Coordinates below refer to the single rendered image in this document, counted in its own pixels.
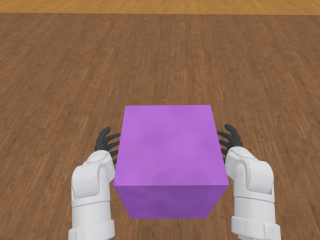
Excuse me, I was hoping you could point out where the right robot hand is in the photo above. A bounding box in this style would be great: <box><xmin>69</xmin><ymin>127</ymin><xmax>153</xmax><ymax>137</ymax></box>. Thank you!
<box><xmin>217</xmin><ymin>123</ymin><xmax>243</xmax><ymax>164</ymax></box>

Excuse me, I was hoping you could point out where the robot right forearm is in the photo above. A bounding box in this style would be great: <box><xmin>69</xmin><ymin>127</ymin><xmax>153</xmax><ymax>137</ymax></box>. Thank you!
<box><xmin>225</xmin><ymin>146</ymin><xmax>281</xmax><ymax>240</ymax></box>

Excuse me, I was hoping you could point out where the robot left forearm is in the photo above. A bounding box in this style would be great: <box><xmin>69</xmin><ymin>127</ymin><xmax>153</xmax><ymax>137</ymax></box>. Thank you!
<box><xmin>68</xmin><ymin>150</ymin><xmax>115</xmax><ymax>240</ymax></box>

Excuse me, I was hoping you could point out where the carton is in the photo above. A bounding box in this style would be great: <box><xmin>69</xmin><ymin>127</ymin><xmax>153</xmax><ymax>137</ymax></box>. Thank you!
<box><xmin>113</xmin><ymin>105</ymin><xmax>229</xmax><ymax>219</ymax></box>

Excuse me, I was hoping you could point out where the left robot hand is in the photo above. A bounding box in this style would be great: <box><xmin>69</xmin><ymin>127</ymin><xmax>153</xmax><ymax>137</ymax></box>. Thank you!
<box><xmin>94</xmin><ymin>127</ymin><xmax>121</xmax><ymax>165</ymax></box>

